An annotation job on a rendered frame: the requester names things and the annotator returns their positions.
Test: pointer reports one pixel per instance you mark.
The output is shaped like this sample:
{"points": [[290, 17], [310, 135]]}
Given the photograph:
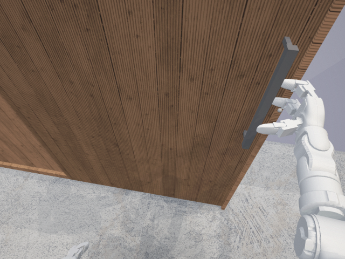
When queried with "robot left hand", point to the robot left hand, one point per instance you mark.
{"points": [[77, 251]]}

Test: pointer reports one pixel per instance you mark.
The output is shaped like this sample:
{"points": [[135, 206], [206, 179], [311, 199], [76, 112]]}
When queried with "robot right upper arm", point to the robot right upper arm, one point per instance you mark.
{"points": [[319, 237]]}

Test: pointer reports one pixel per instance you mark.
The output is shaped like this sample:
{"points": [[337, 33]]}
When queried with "handle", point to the handle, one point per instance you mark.
{"points": [[286, 60]]}

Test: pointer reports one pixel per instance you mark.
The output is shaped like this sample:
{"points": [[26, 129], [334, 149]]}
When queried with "wardrobe door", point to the wardrobe door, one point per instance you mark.
{"points": [[148, 95], [18, 144]]}

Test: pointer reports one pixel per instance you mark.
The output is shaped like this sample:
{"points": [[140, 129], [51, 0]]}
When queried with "robot right hand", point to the robot right hand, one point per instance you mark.
{"points": [[311, 111]]}

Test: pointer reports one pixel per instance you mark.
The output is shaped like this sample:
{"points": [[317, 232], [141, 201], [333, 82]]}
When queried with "robot right forearm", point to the robot right forearm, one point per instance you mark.
{"points": [[318, 180]]}

